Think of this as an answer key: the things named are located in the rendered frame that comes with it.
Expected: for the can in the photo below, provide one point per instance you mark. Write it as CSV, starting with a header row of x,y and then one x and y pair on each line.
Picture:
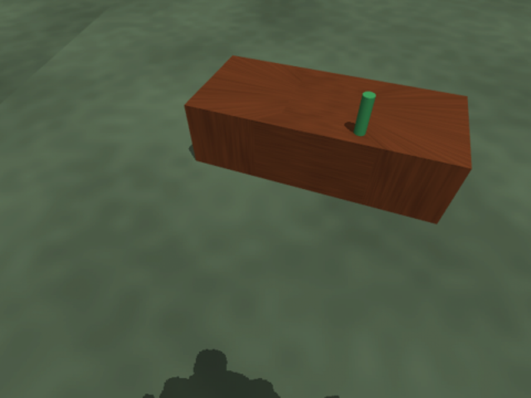
x,y
364,113

